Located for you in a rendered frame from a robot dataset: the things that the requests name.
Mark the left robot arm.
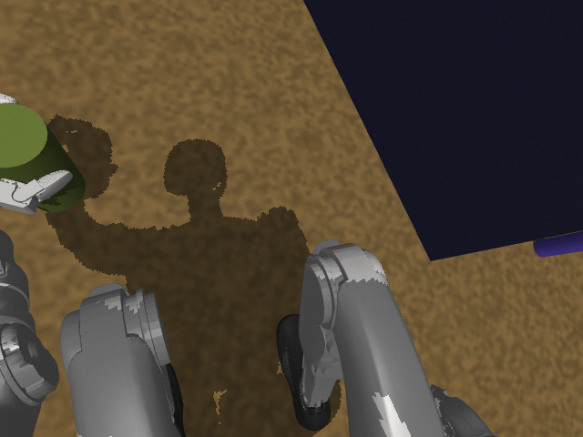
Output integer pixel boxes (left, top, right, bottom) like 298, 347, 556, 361
0, 229, 59, 437

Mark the right robot hand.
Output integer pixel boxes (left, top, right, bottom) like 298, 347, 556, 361
430, 384, 494, 437

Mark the left robot foot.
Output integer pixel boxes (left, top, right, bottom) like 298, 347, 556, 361
166, 363, 186, 437

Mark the left robot hand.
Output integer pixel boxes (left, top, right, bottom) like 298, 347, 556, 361
0, 93, 73, 215

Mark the right robot foot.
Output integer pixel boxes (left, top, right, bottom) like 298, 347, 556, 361
276, 314, 331, 431

